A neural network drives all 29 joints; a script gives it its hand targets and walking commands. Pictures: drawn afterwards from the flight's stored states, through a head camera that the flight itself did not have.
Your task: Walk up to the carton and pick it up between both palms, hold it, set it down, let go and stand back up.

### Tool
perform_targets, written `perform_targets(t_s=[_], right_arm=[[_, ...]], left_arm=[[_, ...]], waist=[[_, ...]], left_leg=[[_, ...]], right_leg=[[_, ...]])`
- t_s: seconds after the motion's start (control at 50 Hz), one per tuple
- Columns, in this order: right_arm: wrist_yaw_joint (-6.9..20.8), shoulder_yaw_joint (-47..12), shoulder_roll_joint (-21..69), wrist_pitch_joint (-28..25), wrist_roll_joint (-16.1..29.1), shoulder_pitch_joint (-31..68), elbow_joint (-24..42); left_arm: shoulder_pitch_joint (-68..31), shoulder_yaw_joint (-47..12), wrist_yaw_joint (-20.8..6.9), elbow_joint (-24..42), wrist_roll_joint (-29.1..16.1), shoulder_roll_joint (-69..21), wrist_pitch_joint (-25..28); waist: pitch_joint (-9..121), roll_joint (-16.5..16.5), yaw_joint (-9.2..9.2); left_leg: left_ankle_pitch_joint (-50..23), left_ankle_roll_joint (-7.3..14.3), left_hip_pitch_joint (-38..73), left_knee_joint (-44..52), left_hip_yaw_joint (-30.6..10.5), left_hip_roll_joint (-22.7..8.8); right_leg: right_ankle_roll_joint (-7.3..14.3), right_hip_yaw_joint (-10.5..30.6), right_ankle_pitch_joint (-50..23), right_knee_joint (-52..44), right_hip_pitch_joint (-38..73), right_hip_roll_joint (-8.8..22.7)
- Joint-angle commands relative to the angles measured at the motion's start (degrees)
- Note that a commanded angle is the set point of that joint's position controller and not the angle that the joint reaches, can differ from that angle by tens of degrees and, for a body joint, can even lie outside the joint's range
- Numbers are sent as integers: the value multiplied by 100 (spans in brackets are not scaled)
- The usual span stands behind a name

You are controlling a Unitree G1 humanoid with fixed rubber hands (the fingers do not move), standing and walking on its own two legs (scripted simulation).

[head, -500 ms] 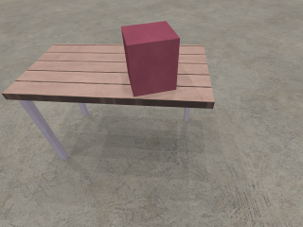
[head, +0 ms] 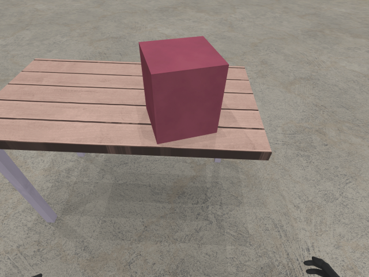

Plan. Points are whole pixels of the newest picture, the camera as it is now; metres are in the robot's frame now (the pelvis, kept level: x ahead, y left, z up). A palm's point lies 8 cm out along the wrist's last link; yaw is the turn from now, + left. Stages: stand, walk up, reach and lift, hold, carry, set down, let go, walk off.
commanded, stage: walk up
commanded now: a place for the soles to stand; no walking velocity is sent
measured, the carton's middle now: (180, 90) +0.67 -0.01 +0.07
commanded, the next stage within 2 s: none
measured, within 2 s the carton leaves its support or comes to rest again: neither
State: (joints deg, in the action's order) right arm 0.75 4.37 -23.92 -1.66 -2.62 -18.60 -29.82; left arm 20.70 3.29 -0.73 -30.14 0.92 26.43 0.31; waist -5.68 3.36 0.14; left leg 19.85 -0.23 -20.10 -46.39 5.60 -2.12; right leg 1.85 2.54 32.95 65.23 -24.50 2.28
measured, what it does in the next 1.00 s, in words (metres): walks ahead: right foot, then left foot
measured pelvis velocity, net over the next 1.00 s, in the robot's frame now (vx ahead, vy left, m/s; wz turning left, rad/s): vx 0.23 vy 0.07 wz -0.08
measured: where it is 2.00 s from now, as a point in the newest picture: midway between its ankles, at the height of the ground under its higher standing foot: outside the picture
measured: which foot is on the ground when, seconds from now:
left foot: down 0.00-0.06, up 0.08-0.36, down 0.38-1.00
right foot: up 0.00-0.04, down 0.06-0.40, up 0.42-0.58, down 0.60-1.00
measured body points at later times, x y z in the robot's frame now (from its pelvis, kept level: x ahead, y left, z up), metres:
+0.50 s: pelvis +0.16 +0.06 -0.01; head +0.17 +0.06 +0.44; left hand +0.28 +0.40 -0.07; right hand +0.30 -0.25 -0.07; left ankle +0.28 +0.19 -0.70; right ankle +0.11 -0.09 -0.65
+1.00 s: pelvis +0.23 +0.07 +0.03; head +0.24 +0.07 +0.48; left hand +0.40 +0.37 -0.07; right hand +0.33 -0.26 -0.06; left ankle +0.28 +0.19 -0.70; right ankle +0.19 -0.06 -0.70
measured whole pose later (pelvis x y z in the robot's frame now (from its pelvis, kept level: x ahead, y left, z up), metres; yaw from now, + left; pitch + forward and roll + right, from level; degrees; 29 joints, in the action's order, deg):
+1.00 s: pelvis +0.23 +0.07 +0.03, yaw -5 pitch -4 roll -1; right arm -0.8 0.3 -23.4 -0.9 0.7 -10.1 -44.6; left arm 7.3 1.4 -0.5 -47.4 -1.1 23.6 -0.9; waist -4.4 -0.1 0.7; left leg 15.8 -0.8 -16.6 -36.2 3.3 -3.7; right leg -1.0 1.0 21.9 34.7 -9.2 0.1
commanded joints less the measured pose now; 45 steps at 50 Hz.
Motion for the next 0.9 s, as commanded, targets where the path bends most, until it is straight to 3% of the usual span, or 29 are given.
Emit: perform_targets(t_s=[0.0,0.02,0.04,0.06,0.08,0.1,0.14,0.18,0.22,0.28,0.32,0.34,0.36,0.38,0.4,0.42,0.48,0.52,0.56,0.58,0.6,0.62,0.64,0.66,0.68,0.7,0.72,0.78,0.88], right_arm=[[-41,527,-1590,-67,-5,399,656],[-1,453,-1418,-6,13,788,744],[43,340,-1051,66,-14,949,805],[75,271,-733,90,99,1255,1137],[36,383,-1088,115,212,1292,1345],[34,440,-1369,125,283,1005,1258],[58,460,-1431,121,166,249,872],[99,441,-1294,88,79,9,619],[142,411,-1164,89,43,140,656],[176,357,-1021,59,78,335,725],[110,358,-974,39,95,-121,550],[51,413,-1100,23,70,-502,405],[-19,500,-1380,-2,33,-852,302],[-91,624,-1966,-30,6,-973,461],[-133,631,-1990,3,160,-962,587],[-177,615,-1974,21,173,-736,624],[-246,376,-1717,36,142,244,641],[-233,291,-1643,31,115,646,616],[-191,190,-1541,54,156,1084,600],[-155,95,-1313,71,187,963,528],[-124,120,-1193,121,336,740,493],[-173,158,-1288,150,431,718,403],[-175,131,-1279,127,432,557,241],[-169,105,-1285,70,394,470,143],[-176,156,-1460,-24,334,510,44],[-179,157,-1559,-102,256,547,-79],[-170,113,-1509,-134,224,554,-206],[-172,6,-1337,-146,297,749,-445],[-200,-40,-1282,-71,328,811,-814]], left_arm=[[731,415,-38,447,16,1026,153],[1299,461,-35,237,-1,959,160],[1844,599,2,-12,29,1147,163],[1943,697,92,67,33,1699,223],[1197,674,202,440,43,1742,267],[819,702,275,658,41,1834,318],[463,679,377,682,128,1676,418],[358,585,332,723,129,1429,463],[447,567,302,734,125,1331,498],[336,535,283,779,59,1334,438],[-63,458,242,845,-39,1316,311],[-93,397,212,838,-64,1212,242],[77,320,188,791,-96,970,214],[467,238,177,910,-203,661,190],[384,401,274,934,-214,1165,73],[183,440,311,911,-196,1306,-16],[298,338,264,524,-107,1104,-104],[493,338,161,233,-80,1019,-137],[832,367,91,-111,-61,943,-125],[749,422,71,-231,-16,1081,-109],[142,460,66,-48,12,1409,-51],[-598,429,88,131,-1,1474,38],[-1080,354,84,156,-39,1357,76],[-1047,283,67,50,-63,1238,98],[-848,235,56,-120,-98,1106,111],[-609,229,70,-310,-123,1042,89],[-497,245,77,-453,-150,1071,58],[-751,212,79,-687,-164,1006,62],[-1083,138,74,-1100,-206,891,-3]], waist=[[43,-1455,-214],[134,-1265,-649],[155,-315,-1058],[-7,1397,-1242],[-265,504,-877],[-573,-19,-539],[-713,-20,-125],[-511,463,-93],[-383,707,-164],[-245,950,-243],[-48,949,65],[172,601,281],[541,-201,518],[1278,-1643,551],[1596,-1401,614],[1186,-899,496],[204,-1185,56],[172,-1542,-97],[271,-1559,-425],[299,-1126,-454],[122,83,-156],[-121,315,-36],[-261,95,222],[-127,-92,339],[149,-460,280],[505,-557,114],[746,-446,-34],[861,-495,-78],[956,-500,-25]], left_leg=[[2361,1264,-848,2224,-2051,-1658],[2769,904,-1916,1629,-1368,-1324],[3229,537,-2976,160,-706,-766],[2192,99,-3548,-2199,194,34],[1558,99,-3641,-2763,-1180,139],[1103,84,-3663,-2930,-1403,-91],[601,36,-3294,-2769,-1305,-333],[328,-41,-2623,-2191,-1151,-426],[172,-38,-2324,-1628,-888,-523],[-141,107,-1265,-327,-610,-454],[-887,229,591,507,-235,-49],[-1109,284,1511,735,-74,238],[-1041,385,2067,1011,-448,131],[-94,1048,2062,2103,-3383,-1670],[846,1671,1674,2747,-4602,-2296],[1650,1773,1431,2789,-4432,-2296],[1962,1415,14,2720,-3154,-1918],[1632,1186,-580,2559,-2601,-1725],[1194,758,-1415,2098,-1865,-1471],[1370,413,-1771,1500,-1448,-1240],[1467,-46,-1206,522,-744,-516],[954,-61,-373,-10,-655,-88],[345,34,382,323,-766,-83],[-203,125,799,1060,-954,-229],[-543,319,900,1518,-1557,-743],[-944,579,638,1747,-2166,-1215],[-1466,698,469,1719,-2265,-1352],[-2701,386,496,1277,-1242,-873],[-2929,426,876,1444,-1016,-883]], right_leg=[[44,-39,-855,-1397,637,173],[117,-269,-1388,-2161,2061,-41],[93,-147,-788,-2506,3129,-342],[461,3260,2161,-4693,2411,1193],[925,5358,2547,-5690,1851,1966],[1087,5206,2456,-5656,1678,2133],[1049,3971,1167,-5012,1494,1832],[1153,2739,-939,-4537,1349,1541],[1256,2115,-2443,-4175,1457,1430],[987,1292,-3063,-3763,1071,1147],[667,628,-2900,-3278,-16,836],[525,415,-2713,-2618,-442,644],[302,83,-2669,-1425,-592,368],[-131,-247,-1192,437,-918,-302],[-113,435,352,1092,-782,-546],[-107,622,356,1437,-1048,-377],[-109,490,308,444,-588,145],[-48,169,327,-573,163,179],[145,-115,-1008,-2154,1546,61],[212,256,-1234,-2848,2008,33],[415,1908,28,-4030,672,730],[730,2600,121,-4363,-403,1307],[740,2046,-331,-4083,-822,1158],[443,1405,-815,-3809,-811,826],[149,823,-1283,-3372,-447,426],[30,423,-1857,-2909,327,181],[7,377,-2088,-2843,906,165],[93,565,-3165,-3138,1399,395],[56,403,-3452,-3393,1443,408]])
